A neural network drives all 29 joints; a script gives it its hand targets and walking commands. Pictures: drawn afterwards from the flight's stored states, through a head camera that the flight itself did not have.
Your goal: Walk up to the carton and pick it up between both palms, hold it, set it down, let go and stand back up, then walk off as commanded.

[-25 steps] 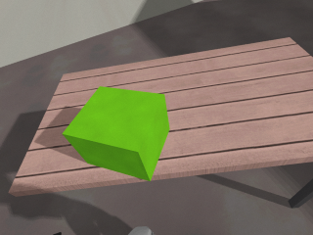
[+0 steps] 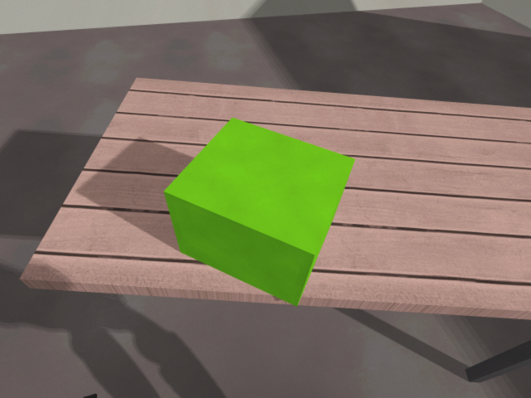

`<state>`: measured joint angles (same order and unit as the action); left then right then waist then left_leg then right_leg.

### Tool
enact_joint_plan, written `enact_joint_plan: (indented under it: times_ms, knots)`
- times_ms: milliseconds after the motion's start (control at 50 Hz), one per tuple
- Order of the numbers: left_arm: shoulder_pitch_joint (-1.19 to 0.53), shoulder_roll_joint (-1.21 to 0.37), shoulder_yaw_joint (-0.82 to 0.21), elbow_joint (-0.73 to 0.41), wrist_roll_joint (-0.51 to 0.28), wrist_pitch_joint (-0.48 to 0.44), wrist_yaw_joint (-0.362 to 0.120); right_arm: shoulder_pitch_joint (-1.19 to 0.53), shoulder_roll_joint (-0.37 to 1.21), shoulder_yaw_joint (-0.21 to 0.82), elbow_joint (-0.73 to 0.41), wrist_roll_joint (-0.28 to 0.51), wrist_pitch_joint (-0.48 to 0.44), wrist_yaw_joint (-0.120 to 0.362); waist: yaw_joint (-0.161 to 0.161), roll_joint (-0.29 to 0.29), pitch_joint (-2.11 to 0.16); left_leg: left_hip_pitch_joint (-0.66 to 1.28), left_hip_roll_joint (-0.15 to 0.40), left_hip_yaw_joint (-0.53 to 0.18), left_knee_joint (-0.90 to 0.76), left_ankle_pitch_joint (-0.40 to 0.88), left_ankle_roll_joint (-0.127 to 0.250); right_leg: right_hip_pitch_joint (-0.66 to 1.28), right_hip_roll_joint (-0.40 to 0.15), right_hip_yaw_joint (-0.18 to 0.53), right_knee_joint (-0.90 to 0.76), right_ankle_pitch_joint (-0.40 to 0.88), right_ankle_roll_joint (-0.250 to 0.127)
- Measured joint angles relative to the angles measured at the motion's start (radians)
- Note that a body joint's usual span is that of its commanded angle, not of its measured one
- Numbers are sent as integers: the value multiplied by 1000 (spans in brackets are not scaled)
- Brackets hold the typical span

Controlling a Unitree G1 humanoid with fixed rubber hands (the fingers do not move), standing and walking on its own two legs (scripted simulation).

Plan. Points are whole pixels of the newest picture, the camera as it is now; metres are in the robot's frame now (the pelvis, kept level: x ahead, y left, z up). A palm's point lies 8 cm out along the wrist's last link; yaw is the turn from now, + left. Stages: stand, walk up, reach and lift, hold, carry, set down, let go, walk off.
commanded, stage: walk up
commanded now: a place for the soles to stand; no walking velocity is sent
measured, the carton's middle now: (263, 208) +0.43 +0.04 +0.02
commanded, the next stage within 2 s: none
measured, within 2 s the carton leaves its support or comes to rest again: neither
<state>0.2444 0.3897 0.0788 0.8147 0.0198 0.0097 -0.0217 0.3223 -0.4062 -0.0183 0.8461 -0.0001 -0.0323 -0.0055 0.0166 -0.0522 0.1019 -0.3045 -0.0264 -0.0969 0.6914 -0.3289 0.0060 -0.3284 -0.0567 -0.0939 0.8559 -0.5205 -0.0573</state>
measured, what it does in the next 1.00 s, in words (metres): steps on the spot: right foot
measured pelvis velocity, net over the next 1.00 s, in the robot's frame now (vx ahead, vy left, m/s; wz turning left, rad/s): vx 0.02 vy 0.04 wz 0.06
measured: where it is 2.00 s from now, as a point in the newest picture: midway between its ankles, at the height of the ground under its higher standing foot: outside the picture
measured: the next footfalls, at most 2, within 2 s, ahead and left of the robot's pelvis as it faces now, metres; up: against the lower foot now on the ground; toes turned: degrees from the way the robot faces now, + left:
right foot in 0.12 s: +0.04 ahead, -0.13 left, +0.00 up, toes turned -5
right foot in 1.22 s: +0.11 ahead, -0.09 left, +0.00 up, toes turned -1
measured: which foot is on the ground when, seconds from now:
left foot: down 0.00-1.00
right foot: up 0.00-0.10, down 0.12-0.92, up 0.94-1.00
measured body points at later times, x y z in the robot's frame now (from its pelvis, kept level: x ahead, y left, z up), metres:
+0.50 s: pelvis +0.00 +0.00 +0.00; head +0.01 +0.01 +0.45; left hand +0.08 +0.32 -0.11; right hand +0.09 -0.31 -0.11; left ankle +0.01 +0.14 -0.72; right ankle +0.00 -0.13 -0.72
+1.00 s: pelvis +0.02 +0.04 +0.00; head +0.03 +0.06 +0.45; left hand +0.09 +0.37 -0.11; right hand +0.11 -0.28 -0.10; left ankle +0.04 +0.15 -0.72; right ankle +0.00 -0.11 -0.69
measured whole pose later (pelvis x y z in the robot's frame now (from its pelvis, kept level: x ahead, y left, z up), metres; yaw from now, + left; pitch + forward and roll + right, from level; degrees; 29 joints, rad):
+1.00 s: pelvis +0.02 +0.04 +0.00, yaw +4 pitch -2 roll -1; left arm 0.21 0.42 0.07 0.86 0.02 -0.01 -0.01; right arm 0.29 -0.39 -0.02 0.85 0.00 -0.03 0.01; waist 0.01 -0.02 0.06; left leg -0.32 -0.03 -0.08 0.67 -0.32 0.02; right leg -0.33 -0.08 -0.09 0.86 -0.56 0.00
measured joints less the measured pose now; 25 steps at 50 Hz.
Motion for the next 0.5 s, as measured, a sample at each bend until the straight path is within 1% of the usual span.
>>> enact_joint_plan:
  times_ms: [60,100,140,160,180,220,240,260,280,320,340,380,440,500]
  knots:
    - [0,4,0,2,0,1,2,-21,0,0,-1,0,-2,0,0,0,0,-17,-7,0,0,5,0,4,0,8,-26,1,0]
    - [1,5,0,2,0,1,7,-32,0,0,-1,0,-1,0,1,0,0,-28,-13,1,0,8,0,28,1,9,-108,32,0]
    - [1,1,0,12,0,-4,10,-46,0,0,-1,0,7,0,2,13,1,-29,-11,-1,0,11,-3,47,5,7,-185,186,11]
    - [1,-2,-1,20,0,-7,11,-53,2,0,-1,0,11,0,2,21,1,-29,-9,-2,4,18,-3,51,7,7,-188,203,25]
    - [2,-3,-4,27,0,-9,11,-57,5,0,0,0,15,0,3,26,-2,-32,-13,-1,18,4,-3,56,5,7,-190,196,32]
    - [2,-3,-7,32,0,-11,11,-57,7,0,0,0,20,0,3,28,-13,-40,-29,-1,62,-113,-3,66,-9,8,-196,175,34]
    - [2,-3,-7,32,0,-12,11,-56,7,0,-1,0,22,0,2,30,-21,-40,-31,0,65,-149,-3,66,-16,7,-199,171,34]
    - [2,-2,-7,32,0,-14,11,-57,6,0,-1,0,20,0,2,33,-26,-38,-27,-1,65,-156,-3,66,-20,7,-201,170,34]
    - [1,-2,-7,32,0,-15,11,-57,6,0,-1,0,17,0,2,39,-28,-32,-18,-1,56,-125,-3,66,-20,6,-202,170,35]
    - [-5,-2,-7,32,0,-15,11,-52,6,0,-1,0,11,0,1,50,-30,-4,0,-2,1,20,-3,66,-20,3,-195,169,48]
    - [-11,-2,-8,32,0,-15,10,-47,5,0,0,0,9,0,2,57,-29,10,7,-1,-19,58,-4,65,-19,-2,-185,164,54]
    - [-18,-1,-8,32,0,-15,10,-47,10,0,5,0,9,0,2,57,-31,18,8,0,-21,8,-12,64,-21,-3,-175,155,55]
    - [-23,-1,-8,32,0,-15,8,-48,17,0,6,0,4,0,2,50,-35,15,6,-1,-21,-10,-16,64,-22,-2,-175,120,55]
    - [-23,0,-8,34,0,-14,8,-52,17,0,6,0,3,0,2,42,-35,11,4,-2,-21,-6,-16,65,-22,-2,-194,177,55]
